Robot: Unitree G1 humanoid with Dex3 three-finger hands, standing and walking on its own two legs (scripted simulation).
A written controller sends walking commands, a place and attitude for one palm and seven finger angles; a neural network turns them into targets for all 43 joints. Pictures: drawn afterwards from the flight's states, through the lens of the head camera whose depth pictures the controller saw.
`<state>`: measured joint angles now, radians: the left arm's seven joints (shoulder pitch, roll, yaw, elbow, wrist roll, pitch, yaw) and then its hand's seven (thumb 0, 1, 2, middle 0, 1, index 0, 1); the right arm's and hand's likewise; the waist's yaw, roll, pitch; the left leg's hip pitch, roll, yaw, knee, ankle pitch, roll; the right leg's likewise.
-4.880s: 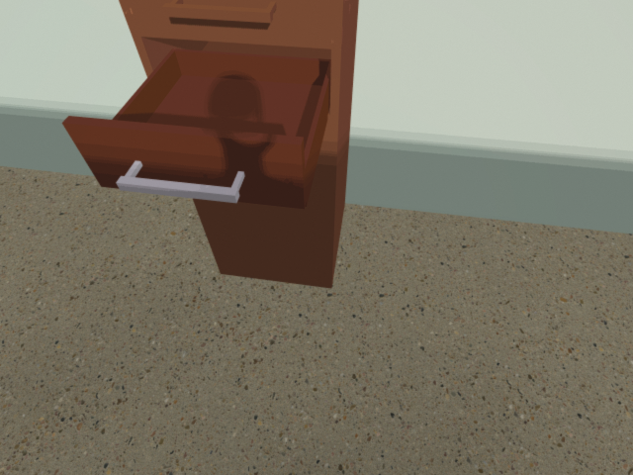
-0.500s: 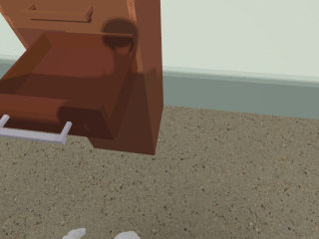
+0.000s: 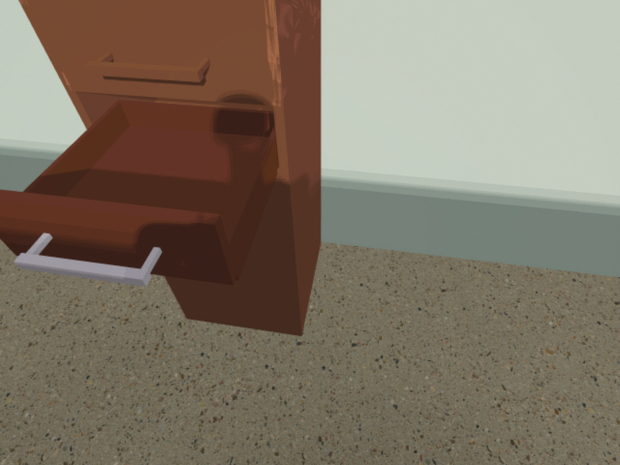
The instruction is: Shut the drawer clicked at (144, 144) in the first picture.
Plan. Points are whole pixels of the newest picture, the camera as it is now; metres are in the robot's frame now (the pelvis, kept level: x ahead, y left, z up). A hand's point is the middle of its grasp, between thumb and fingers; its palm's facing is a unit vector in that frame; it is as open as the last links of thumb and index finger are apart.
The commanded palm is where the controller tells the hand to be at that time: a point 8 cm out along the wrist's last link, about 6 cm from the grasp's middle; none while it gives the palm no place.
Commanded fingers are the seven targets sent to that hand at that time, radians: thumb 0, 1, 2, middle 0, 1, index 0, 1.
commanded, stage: look again from close up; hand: left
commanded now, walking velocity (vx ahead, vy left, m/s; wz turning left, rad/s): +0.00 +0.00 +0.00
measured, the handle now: (90, 258) +0.38 +0.34 +0.05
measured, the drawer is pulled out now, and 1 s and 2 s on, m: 0.30 0.30 0.30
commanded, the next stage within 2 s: shuffle to correct the standing spot in 0.36 s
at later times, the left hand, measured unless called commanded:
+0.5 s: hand out of the picture +0.08 +0.25 -0.14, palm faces -0.05 -0.94 -0.33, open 7.4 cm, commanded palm none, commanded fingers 0.00 0.90 0.90 -0.20 -0.30 -0.20 -0.30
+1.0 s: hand out of the picture +0.05 +0.26 -0.18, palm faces -0.13 -0.96 -0.25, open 7.4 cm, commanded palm none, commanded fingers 0.00 0.90 0.90 -0.20 -0.30 -0.20 -0.30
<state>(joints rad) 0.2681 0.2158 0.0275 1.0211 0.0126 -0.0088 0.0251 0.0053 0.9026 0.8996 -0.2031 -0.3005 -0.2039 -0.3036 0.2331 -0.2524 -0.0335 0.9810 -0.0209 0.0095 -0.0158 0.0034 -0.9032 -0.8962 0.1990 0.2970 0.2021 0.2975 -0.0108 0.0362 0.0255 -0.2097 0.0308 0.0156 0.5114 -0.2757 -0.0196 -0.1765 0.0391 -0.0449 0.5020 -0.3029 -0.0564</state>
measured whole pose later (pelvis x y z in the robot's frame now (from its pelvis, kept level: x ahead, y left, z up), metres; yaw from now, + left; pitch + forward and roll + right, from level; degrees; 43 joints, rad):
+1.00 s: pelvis +0.02 +0.07 -0.01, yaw -10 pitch -1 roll +1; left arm 0.30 0.19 0.02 1.03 0.02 0.04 0.04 0.00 0.90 0.90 -0.20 -0.30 -0.20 -0.30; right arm 0.32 -0.20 -0.01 1.01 -0.02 0.03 0.00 0.00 -0.90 -0.90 0.20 0.30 0.20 0.30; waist 0.01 -0.01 0.07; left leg -0.16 -0.03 0.22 0.51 -0.34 0.08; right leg -0.30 -0.06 -0.05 0.74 -0.43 -0.02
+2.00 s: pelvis +0.09 +0.17 +0.01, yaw -10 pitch -1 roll +0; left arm 0.27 0.15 0.01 1.10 0.01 0.00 0.03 0.00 0.92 0.90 -0.20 -0.30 -0.20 -0.30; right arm 0.27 -0.14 0.00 1.15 -0.01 0.00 -0.02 0.00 -0.91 -0.90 0.20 0.30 0.20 0.30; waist -0.01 0.00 0.04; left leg -0.17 0.05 0.10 0.39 -0.20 -0.01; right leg -0.14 0.00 -0.05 0.40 -0.24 -0.02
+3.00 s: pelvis +0.11 +0.18 +0.00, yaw -10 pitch -1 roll +1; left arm 0.27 0.16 0.00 1.09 0.01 0.00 0.04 0.00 0.90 0.90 -0.20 -0.30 -0.20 -0.30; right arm 0.24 -0.16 0.00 1.12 -0.01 -0.02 -0.02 0.00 -0.92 -0.90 0.20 0.30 0.20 0.30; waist 0.01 -0.01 0.04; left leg -0.18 0.02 0.12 0.47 -0.27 0.02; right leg -0.17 -0.03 -0.03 0.50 -0.31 0.01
